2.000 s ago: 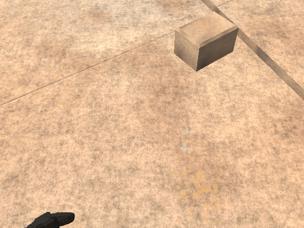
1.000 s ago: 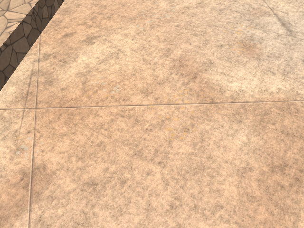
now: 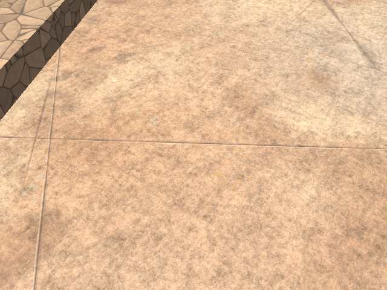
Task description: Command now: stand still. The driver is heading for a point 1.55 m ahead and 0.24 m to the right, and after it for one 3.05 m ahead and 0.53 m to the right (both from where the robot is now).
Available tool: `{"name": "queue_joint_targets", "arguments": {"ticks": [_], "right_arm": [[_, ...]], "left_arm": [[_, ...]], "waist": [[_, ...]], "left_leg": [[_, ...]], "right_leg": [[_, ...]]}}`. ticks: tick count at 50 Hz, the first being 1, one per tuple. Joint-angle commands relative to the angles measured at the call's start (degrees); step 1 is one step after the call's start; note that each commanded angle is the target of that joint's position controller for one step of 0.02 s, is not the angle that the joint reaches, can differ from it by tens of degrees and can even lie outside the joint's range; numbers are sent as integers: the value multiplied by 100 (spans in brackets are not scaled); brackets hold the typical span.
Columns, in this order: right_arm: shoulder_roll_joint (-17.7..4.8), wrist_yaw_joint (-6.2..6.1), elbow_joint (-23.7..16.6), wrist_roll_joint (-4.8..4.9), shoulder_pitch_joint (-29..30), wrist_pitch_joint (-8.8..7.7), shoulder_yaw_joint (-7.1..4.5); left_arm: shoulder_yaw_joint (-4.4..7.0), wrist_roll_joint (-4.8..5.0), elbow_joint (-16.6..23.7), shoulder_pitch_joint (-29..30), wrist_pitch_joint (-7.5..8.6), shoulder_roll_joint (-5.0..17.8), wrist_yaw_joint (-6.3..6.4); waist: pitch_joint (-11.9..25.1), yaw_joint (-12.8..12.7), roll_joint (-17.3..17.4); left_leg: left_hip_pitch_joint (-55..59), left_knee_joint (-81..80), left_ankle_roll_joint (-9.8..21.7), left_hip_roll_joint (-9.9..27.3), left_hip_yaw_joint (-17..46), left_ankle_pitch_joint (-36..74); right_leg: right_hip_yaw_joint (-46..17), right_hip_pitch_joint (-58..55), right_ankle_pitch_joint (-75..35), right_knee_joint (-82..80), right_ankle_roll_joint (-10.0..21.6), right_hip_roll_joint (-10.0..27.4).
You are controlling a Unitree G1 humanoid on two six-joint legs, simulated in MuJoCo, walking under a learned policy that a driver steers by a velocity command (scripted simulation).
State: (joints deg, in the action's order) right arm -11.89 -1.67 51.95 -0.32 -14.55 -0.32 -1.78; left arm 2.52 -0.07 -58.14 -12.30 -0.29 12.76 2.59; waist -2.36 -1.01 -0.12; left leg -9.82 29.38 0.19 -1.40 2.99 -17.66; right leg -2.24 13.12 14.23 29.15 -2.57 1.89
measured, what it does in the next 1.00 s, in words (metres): stands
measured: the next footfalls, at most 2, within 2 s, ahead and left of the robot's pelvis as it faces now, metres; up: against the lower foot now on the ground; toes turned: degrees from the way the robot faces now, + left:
left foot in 1.90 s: +0.44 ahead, +0.10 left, +0.00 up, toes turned +1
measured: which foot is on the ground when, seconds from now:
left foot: down 0.00-1.00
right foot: down 0.00-1.00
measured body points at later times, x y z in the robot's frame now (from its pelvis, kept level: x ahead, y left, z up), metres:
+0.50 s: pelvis +0.00 +0.00 +0.00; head +0.01 +0.00 +0.45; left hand +0.02 +0.24 -0.15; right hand +0.01 -0.25 -0.15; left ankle -0.02 +0.12 -0.74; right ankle +0.02 -0.15 -0.74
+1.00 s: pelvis +0.00 -0.01 +0.00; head +0.01 -0.01 +0.45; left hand +0.00 +0.23 -0.16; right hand -0.01 -0.24 -0.16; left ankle -0.02 +0.12 -0.74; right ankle +0.02 -0.15 -0.74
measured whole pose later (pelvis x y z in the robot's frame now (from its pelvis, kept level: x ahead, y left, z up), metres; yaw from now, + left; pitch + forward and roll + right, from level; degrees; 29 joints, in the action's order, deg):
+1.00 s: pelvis +0.00 -0.01 +0.00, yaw +0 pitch -1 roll +0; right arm -9.7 -2.3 62.5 0.1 -18.2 -0.3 -0.1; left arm 0.7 0.2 -63.7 -15.7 -0.3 10.1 2.8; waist -2.4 -0.3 -0.2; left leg -10.3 28.7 -0.7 -0.4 2.7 -17.4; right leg -2.2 14.1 14.2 29.3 -1.7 1.1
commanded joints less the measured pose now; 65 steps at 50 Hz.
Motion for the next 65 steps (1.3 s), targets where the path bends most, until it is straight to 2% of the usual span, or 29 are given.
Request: {"name": "queue_joint_targets", "arguments": {"ticks": [1,13,26,60,61,62,64,65], "right_arm": [[-560,-29,-79,7,-163,-55,-107],[-500,-52,422,25,-337,-45,-42],[-406,-58,755,35,-525,-30,29],[-230,-82,1029,51,-920,-23,112],[-162,-87,1094,48,-1038,-17,128],[-206,-103,1105,80,-1066,-2,107],[-375,-134,998,124,-1006,-10,48],[-382,-128,959,145,-1035,-58,41]], "left_arm": [[107,3,71,-114,36,596,29],[54,11,-263,-243,14,477,43],[-19,18,-429,-413,12,369,37],[-123,32,-461,-793,31,207,30],[-140,26,-521,-902,26,136,33],[-124,54,-531,-922,14,166,45],[-79,93,-464,-879,44,281,62],[-84,104,-409,-841,106,243,48]], "waist": [[20,9,44],[-59,28,21],[-124,52,14],[-207,81,7],[-62,83,17],[-135,87,38],[-565,109,99],[-751,130,137]], "left_leg": [[-425,-654,85,186,144,876],[-436,-707,65,149,64,814],[-468,-711,43,125,2,747],[-556,-644,-12,105,-94,661],[-500,-675,2,51,-151,113],[-602,-641,72,-25,-193,-756],[-1039,-650,313,51,-15,-2374],[-1181,-713,431,197,181,-2639]], "right_leg": [[25,-290,-781,-372,102,3],[72,-268,-723,-426,127,-44],[98,-197,-656,-439,154,-81],[104,-73,-581,-415,221,-128],[173,-141,-30,-425,228,-194],[262,-44,850,-336,276,-308],[220,500,2446,-215,452,-338],[128,689,2607,-175,529,-267]]}}
Keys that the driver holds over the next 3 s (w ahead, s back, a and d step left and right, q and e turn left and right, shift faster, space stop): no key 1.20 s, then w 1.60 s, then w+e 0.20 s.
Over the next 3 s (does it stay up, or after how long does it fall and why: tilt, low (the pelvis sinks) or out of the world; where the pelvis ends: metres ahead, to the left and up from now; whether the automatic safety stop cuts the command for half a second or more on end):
stays up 0.89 -0.02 -0.01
